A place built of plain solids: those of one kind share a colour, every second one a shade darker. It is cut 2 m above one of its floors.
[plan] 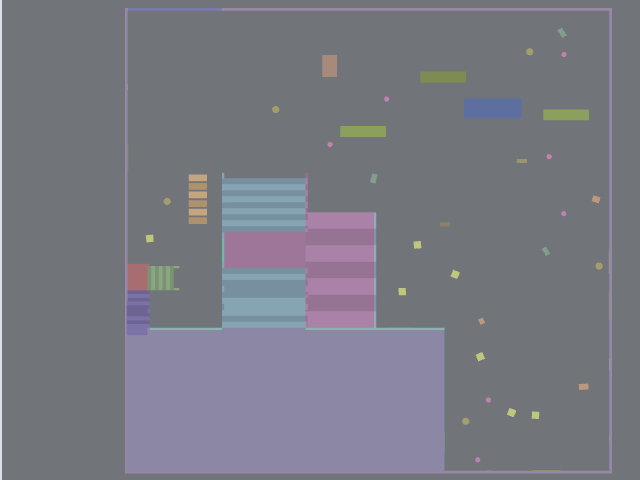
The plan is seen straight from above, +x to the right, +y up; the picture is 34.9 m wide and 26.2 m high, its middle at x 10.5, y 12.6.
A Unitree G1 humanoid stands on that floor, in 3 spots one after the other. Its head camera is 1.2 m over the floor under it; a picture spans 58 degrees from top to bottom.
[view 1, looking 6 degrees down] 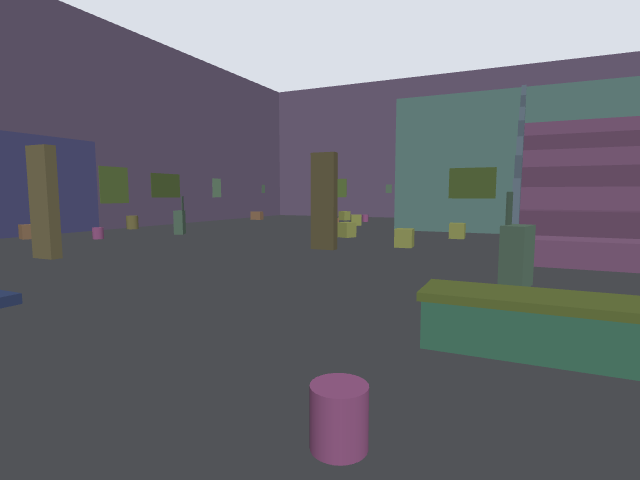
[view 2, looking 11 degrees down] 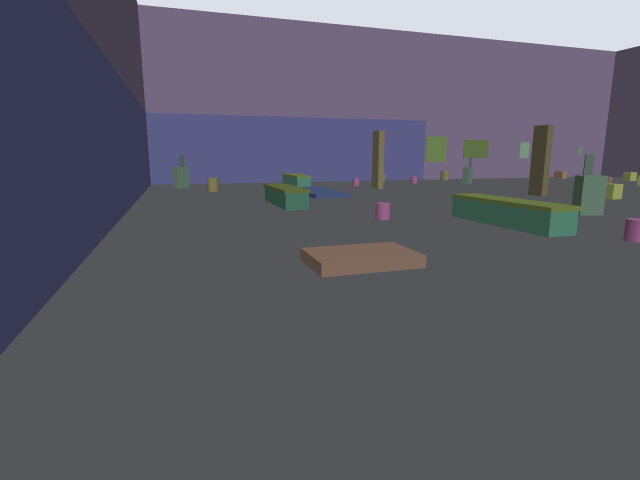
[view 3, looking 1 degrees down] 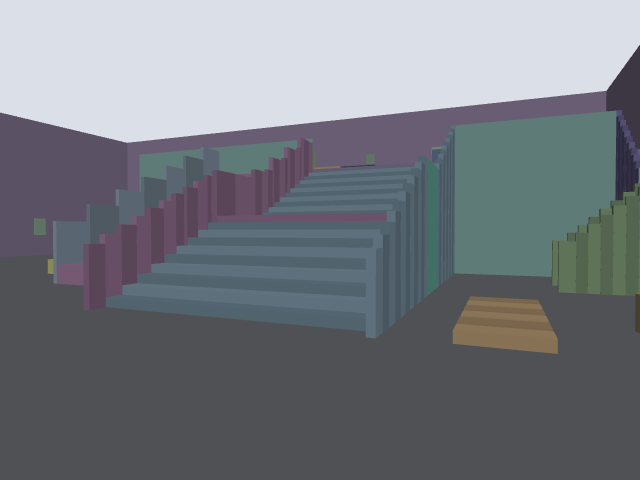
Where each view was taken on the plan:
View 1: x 13.40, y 22.10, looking -65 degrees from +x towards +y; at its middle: pylon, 9.47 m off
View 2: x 6.64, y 24.01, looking -18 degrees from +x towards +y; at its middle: ground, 6.29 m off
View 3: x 3.83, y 21.01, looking -67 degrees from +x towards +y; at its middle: grand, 7.61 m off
